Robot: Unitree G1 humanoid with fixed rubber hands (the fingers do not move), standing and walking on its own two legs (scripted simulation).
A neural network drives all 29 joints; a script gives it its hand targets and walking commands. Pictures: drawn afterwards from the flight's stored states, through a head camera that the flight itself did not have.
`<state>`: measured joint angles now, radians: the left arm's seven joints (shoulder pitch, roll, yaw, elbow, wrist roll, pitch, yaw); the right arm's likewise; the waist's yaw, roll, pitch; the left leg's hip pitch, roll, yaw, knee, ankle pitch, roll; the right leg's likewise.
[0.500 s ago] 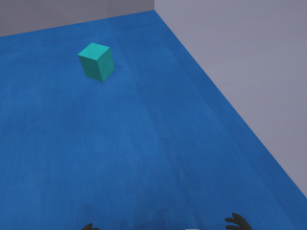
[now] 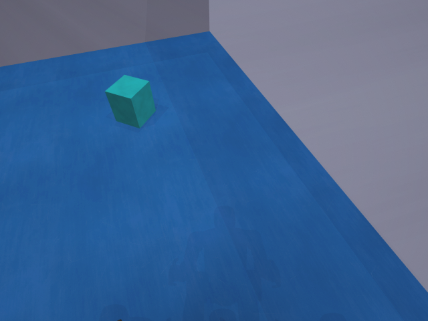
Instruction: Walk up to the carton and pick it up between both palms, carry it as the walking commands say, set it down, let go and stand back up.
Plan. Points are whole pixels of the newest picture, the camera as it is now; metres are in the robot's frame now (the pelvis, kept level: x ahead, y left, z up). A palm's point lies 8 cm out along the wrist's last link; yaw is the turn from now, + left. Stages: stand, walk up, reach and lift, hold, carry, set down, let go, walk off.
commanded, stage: stand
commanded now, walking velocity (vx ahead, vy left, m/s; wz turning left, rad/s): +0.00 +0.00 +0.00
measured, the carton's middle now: (132, 101) +1.55 +0.56 -0.64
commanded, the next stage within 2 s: walk up in 0.66 s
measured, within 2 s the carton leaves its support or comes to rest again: neither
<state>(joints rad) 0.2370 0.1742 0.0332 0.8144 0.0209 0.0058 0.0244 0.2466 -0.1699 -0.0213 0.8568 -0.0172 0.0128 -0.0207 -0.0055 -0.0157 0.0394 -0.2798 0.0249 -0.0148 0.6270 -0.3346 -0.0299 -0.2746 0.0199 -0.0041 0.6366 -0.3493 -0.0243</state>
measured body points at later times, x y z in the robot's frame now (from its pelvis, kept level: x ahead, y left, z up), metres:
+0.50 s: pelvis +0.00 +0.01 +0.01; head +0.02 +0.02 +0.46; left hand +0.03 +0.24 -0.15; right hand +0.05 -0.21 -0.14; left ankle +0.00 +0.14 -0.73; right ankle -0.01 -0.10 -0.73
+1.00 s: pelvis +0.01 +0.04 +0.01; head +0.03 +0.05 +0.46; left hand -0.01 +0.27 -0.15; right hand +0.04 -0.19 -0.15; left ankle +0.00 +0.14 -0.68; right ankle -0.01 -0.11 -0.73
